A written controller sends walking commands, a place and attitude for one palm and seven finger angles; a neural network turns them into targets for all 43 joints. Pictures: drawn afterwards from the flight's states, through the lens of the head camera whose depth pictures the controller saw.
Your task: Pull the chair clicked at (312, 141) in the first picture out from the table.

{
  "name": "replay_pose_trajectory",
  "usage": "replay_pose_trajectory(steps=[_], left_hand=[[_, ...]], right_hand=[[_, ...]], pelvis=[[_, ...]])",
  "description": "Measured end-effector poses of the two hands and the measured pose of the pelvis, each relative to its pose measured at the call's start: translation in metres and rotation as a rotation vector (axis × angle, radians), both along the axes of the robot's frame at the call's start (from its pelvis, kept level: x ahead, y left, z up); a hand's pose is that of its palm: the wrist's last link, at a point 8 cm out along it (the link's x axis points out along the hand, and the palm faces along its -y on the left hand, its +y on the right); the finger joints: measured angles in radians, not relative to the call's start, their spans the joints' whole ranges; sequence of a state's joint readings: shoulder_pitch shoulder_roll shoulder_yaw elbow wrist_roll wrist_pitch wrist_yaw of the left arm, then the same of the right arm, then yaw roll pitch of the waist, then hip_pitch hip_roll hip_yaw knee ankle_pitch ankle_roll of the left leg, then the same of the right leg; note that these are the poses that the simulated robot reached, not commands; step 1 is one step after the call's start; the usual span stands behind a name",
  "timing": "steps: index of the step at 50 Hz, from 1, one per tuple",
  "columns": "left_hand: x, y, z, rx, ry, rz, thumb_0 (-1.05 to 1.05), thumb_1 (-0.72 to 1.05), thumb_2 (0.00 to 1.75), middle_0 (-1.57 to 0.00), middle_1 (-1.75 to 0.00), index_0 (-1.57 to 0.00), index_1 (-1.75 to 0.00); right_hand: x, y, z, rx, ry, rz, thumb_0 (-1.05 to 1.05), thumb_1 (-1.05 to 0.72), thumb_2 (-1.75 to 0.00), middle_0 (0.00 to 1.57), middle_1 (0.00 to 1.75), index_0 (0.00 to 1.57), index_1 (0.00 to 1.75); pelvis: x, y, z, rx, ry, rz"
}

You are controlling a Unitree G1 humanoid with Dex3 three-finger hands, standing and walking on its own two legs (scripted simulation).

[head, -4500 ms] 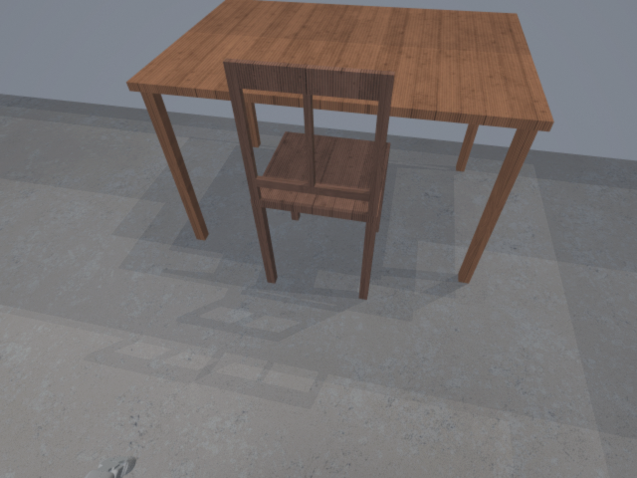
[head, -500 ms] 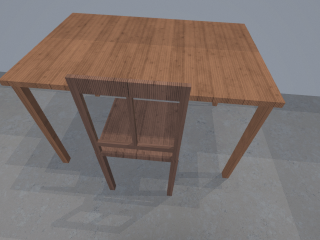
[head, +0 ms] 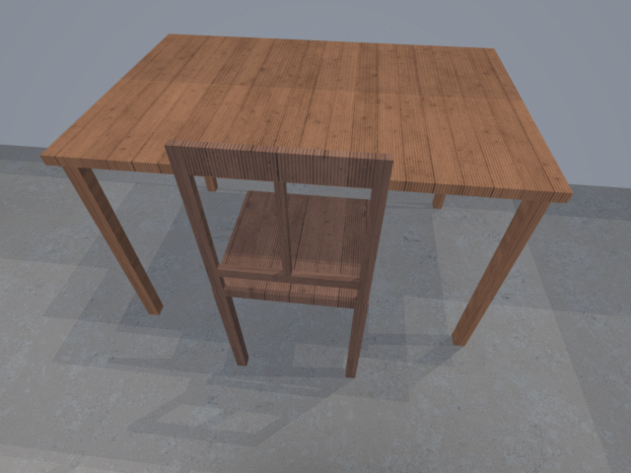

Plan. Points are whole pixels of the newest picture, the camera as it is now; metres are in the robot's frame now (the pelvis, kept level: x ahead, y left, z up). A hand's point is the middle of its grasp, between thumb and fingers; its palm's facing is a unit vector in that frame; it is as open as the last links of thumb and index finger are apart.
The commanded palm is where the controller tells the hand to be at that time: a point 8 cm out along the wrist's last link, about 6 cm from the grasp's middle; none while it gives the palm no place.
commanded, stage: come to a stop and stand still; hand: left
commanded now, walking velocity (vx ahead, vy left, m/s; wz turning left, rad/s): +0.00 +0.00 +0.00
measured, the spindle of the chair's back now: (284, 231) +0.59 +0.11 -0.10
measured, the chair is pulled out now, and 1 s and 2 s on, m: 0.00 0.00 0.00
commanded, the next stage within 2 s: look again from close up in 0.20 s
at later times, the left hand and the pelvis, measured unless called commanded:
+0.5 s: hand out of the picture +0.02 +0.16 -0.16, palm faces +0.03 -0.98 -0.20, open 7.4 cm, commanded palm none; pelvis +0.01 -0.01 +0.01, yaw +0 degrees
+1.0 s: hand out of the picture +0.04 +0.14 -0.16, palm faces +0.01 -0.98 -0.18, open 7.3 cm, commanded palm none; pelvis +0.04 -0.03 +0.01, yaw +0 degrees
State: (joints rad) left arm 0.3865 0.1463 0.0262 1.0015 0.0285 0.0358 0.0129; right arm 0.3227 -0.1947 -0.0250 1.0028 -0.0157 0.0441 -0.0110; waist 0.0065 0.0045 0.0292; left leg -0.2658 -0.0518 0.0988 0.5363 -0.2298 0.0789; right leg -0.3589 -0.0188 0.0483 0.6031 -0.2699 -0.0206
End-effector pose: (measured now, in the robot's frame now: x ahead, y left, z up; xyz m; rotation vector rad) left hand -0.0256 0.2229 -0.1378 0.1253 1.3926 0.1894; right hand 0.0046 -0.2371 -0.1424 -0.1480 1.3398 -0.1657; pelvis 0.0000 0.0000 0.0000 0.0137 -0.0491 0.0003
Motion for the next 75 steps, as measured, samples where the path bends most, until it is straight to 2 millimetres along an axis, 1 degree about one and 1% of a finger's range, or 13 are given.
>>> replay_pose_trajectory(steps=[4, 7, 9, 11, 15, 18, 22, 26, 29, 36, 42, 57, 75], left_hand=[[-0.006, -0.012, -0.001, -0.007, 0.007, 0.003, 0.01, 0.91, 0.90, -0.20, -0.30, -0.20, -0.29], [-0.005, -0.021, -0.001, -0.024, 0.014, -0.004, 0.01, 0.90, 0.90, -0.20, -0.30, -0.20, -0.29], [0.001, -0.024, -0.003, -0.036, 0.010, -0.009, 0.01, 0.90, 0.90, -0.20, -0.30, -0.20, -0.30], [0.012, -0.025, -0.006, -0.049, -0.008, -0.018, 0.01, 0.90, 0.90, -0.20, -0.30, -0.20, -0.30], [0.029, -0.016, -0.007, -0.037, -0.038, -0.037, 0.02, 0.93, 0.90, -0.21, -0.30, -0.20, -0.30], [0.038, -0.010, -0.002, -0.020, -0.072, -0.033, 0.02, 0.93, 0.90, -0.20, -0.30, -0.20, -0.30], [0.039, -0.011, 0.003, 0.001, -0.073, -0.029, 0.01, 0.92, 0.90, -0.20, -0.30, -0.20, -0.29], [0.036, -0.018, 0.007, -0.004, -0.040, -0.043, 0.01, 0.91, 0.90, -0.20, -0.30, -0.20, -0.29], [0.036, -0.023, 0.007, -0.011, -0.020, -0.048, 0.01, 0.92, 0.90, -0.20, -0.30, -0.20, -0.29], [0.043, -0.032, 0.006, -0.022, -0.015, -0.046, 0.01, 0.92, 0.90, -0.20, -0.30, -0.20, -0.30], [0.051, -0.036, 0.006, -0.021, -0.021, -0.048, 0.01, 0.92, 0.90, -0.20, -0.30, -0.20, -0.30], [0.065, -0.039, 0.006, -0.017, -0.024, -0.049, 0.01, 0.92, 0.90, -0.20, -0.30, -0.20, -0.30], [0.066, -0.042, 0.005, -0.035, 0.003, -0.042, 0.01, 0.91, 0.90, -0.20, -0.30, -0.20, -0.30]], right_hand=[[-0.001, -0.002, -0.005, 0.013, 0.010, -0.003, 0.01, -0.91, -0.90, 0.20, 0.29, 0.20, 0.30], [0.002, 0.000, -0.004, 0.023, -0.010, -0.011, 0.01, -0.91, -0.90, 0.20, 0.29, 0.20, 0.30], [0.001, 0.002, -0.001, 0.023, -0.020, -0.020, 0.01, -0.91, -0.90, 0.20, 0.29, 0.20, 0.30], [-0.004, 0.005, 0.002, 0.019, -0.021, -0.029, 0.01, -0.91, -0.90, 0.20, 0.29, 0.20, 0.30], [-0.017, 0.011, 0.006, 0.016, 0.011, -0.040, 0.01, -0.91, -0.90, 0.20, 0.29, 0.20, 0.30], [-0.021, 0.013, 0.004, 0.024, 0.046, -0.035, 0.01, -0.91, -0.90, 0.20, 0.29, 0.20, 0.30], [-0.011, 0.010, 0.001, 0.037, 0.052, -0.021, 0.01, -0.91, -0.90, 0.20, 0.29, 0.20, 0.30], [0.005, 0.007, 0.003, 0.041, 0.013, -0.017, 0.01, -0.91, -0.90, 0.20, 0.29, 0.20, 0.30], [0.012, 0.001, 0.006, 0.032, 0.000, -0.017, 0.01, -0.92, -0.90, 0.20, 0.29, 0.20, 0.30], [0.025, -0.012, 0.010, 0.014, -0.002, -0.004, 0.01, -0.92, -0.90, 0.20, 0.29, 0.20, 0.30], [0.033, -0.016, 0.012, 0.013, 0.003, 0.002, 0.01, -0.91, -0.90, 0.20, 0.29, 0.20, 0.30], [0.038, -0.015, 0.011, 0.022, 0.032, -0.003, 0.01, -0.91, -0.90, 0.20, 0.29, 0.20, 0.30], [0.041, -0.008, 0.012, 0.022, 0.053, -0.010, 0.01, -0.91, -0.90, 0.20, 0.29, 0.20, 0.30]], pelvis=[[-0.002, -0.005, -0.001, 0.004, -0.005, -0.003], [-0.003, -0.007, 0.000, -0.001, 0.005, 0.005], [-0.003, -0.008, 0.001, -0.007, 0.011, 0.010], [-0.003, -0.008, 0.001, -0.012, 0.012, 0.009], [-0.001, -0.008, 0.004, -0.016, 0.015, -0.001], [0.002, -0.008, 0.005, -0.008, 0.020, -0.002], [0.005, -0.011, 0.005, -0.005, 0.029, -0.007], [0.008, -0.014, 0.009, -0.009, 0.037, -0.006], [0.012, -0.017, 0.010, -0.009, 0.040, -0.008], [0.022, -0.024, 0.012, -0.008, 0.038, -0.007], [0.028, -0.029, 0.013, -0.009, 0.035, -0.007], [0.042, -0.034, 0.014, -0.010, 0.033, -0.007], [0.053, -0.030, 0.015, -0.010, 0.036, -0.011]])
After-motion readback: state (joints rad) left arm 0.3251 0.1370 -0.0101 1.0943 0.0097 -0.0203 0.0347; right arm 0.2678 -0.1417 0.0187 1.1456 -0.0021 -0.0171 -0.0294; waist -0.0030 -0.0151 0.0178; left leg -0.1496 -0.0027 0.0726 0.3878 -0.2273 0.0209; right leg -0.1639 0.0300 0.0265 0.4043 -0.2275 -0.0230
